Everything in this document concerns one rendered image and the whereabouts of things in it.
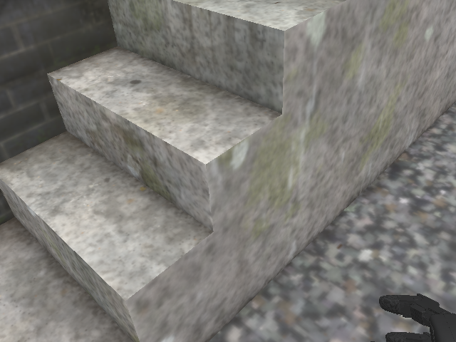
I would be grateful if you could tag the right robot hand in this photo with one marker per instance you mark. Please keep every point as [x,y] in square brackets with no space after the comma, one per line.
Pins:
[425,311]

